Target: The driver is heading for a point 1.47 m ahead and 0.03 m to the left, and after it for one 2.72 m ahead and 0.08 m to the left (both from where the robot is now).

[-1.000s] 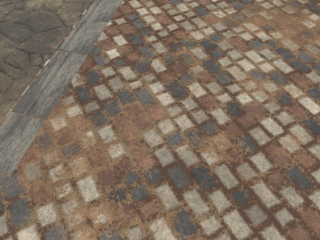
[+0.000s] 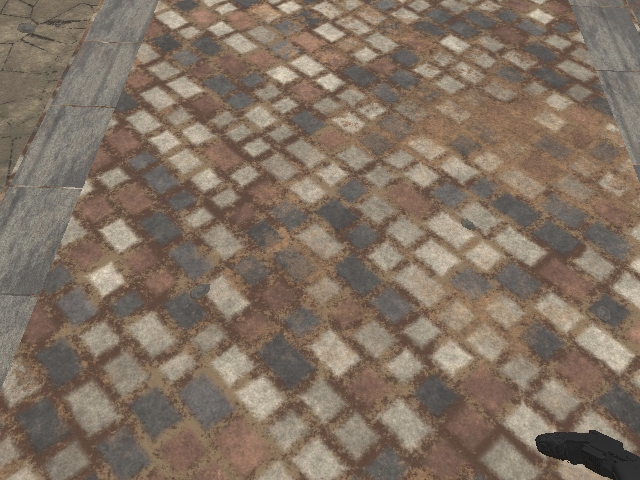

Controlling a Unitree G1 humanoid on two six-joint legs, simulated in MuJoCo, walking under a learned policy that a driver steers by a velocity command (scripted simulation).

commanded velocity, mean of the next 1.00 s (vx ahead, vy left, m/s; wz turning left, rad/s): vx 0.50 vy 0.00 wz -0.18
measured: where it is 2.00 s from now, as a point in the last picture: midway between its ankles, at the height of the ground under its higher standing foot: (411, 258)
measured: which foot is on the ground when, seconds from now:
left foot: down 0.00-0.50, up 0.52-1.00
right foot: up 0.00-0.46, down 0.48-1.00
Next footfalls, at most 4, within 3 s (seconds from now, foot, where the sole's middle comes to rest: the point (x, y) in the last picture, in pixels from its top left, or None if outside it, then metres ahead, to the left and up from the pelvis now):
0.48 right None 0.36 -0.13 -0.76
1.02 left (357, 375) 0.69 0.01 -0.76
1.56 right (459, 288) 0.94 -0.23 -0.76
2.10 left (375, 205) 1.20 -0.01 -0.76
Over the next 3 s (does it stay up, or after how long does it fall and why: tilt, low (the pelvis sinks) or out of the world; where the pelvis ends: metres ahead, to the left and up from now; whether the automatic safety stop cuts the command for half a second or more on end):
stays up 1.55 0.03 0.02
